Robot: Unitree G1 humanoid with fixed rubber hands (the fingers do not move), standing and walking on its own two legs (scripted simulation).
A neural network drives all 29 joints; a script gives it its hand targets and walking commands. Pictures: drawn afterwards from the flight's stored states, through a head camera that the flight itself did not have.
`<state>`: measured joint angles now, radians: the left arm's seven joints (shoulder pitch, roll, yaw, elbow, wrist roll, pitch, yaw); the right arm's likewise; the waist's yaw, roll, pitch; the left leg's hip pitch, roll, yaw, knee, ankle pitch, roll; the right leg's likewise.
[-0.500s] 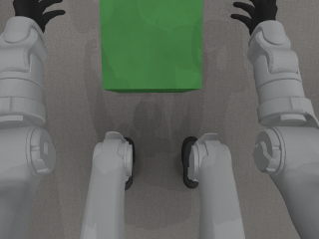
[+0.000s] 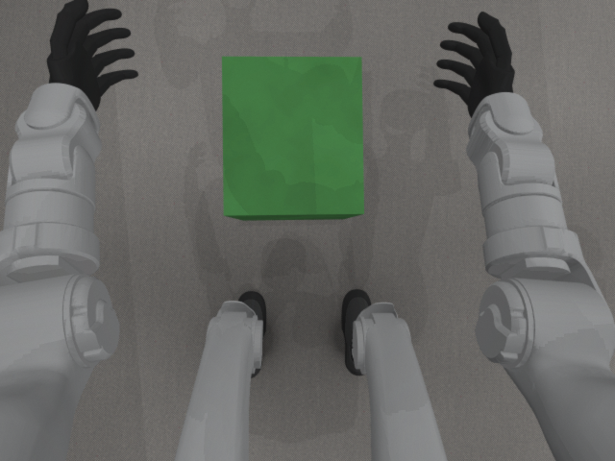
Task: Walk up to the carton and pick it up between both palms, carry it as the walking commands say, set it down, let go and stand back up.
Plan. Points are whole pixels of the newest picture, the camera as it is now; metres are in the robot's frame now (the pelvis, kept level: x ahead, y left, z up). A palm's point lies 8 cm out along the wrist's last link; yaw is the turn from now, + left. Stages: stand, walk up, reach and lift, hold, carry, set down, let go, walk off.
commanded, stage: set down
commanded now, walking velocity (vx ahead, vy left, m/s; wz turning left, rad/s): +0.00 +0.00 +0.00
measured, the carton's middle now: (293, 151) +0.53 +0.03 -0.48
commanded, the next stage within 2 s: let go in 0.26 s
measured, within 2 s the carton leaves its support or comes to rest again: neither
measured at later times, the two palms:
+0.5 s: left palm (45, 134) +0.45 +0.26 -0.04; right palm (523, 140) +0.46 -0.19 -0.05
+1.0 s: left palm out of the picture +0.26 +0.24 +0.08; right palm out of the picture +0.28 -0.23 +0.08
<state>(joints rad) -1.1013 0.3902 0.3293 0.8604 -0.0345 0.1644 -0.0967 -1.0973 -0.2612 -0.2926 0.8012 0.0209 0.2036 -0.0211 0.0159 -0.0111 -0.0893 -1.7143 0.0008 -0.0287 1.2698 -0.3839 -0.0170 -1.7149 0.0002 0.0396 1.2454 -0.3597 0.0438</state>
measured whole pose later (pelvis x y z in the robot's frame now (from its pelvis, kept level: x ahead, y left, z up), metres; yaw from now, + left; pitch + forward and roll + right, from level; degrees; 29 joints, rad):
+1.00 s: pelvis +0.07 +0.00 +0.15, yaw +0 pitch +9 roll +0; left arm 0.11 0.21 0.09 0.48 0.01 0.01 -0.07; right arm 0.10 -0.19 -0.09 0.49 -0.01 0.01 0.04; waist 0.01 0.00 0.03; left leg -0.43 0.02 -0.02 0.53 -0.26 -0.02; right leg -0.44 -0.01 0.03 0.52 -0.24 0.02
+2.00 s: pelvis +0.14 +0.00 +0.15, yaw +4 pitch +4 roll +0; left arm 0.35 0.27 0.02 0.78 0.02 -0.04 0.03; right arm 0.34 -0.27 -0.02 0.82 -0.02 -0.05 -0.01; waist 0.01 0.00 -0.10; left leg -0.23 -0.01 -0.07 0.57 -0.39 -0.01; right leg -0.22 -0.04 -0.02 0.56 -0.40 0.03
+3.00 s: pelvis +0.11 -0.01 +0.16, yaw +5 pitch -1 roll +0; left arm 0.38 0.18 -0.03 1.11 0.01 0.01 0.05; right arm 0.35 -0.17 0.03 1.14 -0.01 0.01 -0.05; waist 0.01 0.00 0.00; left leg -0.16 -0.01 -0.10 0.51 -0.32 -0.02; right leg -0.13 -0.04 -0.06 0.49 -0.33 0.02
